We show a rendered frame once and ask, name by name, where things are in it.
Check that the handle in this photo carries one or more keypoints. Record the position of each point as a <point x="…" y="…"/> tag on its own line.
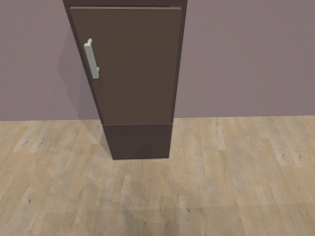
<point x="91" y="58"/>

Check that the cupboard door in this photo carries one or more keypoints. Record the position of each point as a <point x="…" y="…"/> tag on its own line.
<point x="135" y="49"/>

